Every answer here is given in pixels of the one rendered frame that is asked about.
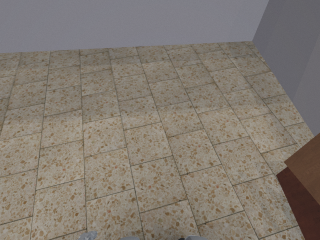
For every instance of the robot left hand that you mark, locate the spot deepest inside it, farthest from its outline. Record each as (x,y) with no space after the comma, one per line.
(91,235)

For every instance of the cupboard door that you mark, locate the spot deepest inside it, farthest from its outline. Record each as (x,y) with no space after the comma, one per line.
(305,165)

